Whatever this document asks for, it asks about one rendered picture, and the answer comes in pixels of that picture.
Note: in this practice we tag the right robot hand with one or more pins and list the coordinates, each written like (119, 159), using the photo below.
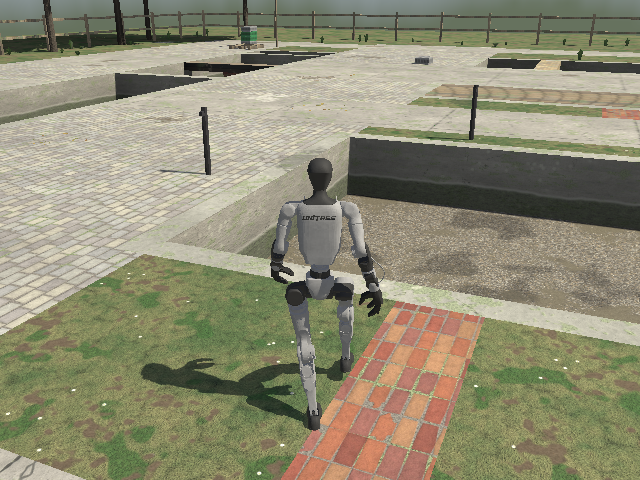
(377, 301)

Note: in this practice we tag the right robot upper arm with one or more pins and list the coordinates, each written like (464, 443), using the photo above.
(351, 212)

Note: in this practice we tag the left robot upper arm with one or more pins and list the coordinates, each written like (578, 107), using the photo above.
(288, 211)

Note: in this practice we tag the left robot hand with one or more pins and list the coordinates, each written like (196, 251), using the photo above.
(275, 274)

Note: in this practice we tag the right robot thigh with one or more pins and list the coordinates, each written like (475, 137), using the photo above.
(343, 290)

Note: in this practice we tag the left robot forearm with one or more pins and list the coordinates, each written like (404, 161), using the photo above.
(276, 259)

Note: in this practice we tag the right robot forearm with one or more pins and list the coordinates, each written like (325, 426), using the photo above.
(368, 271)

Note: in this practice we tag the right robot shin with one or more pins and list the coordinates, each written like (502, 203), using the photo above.
(346, 333)

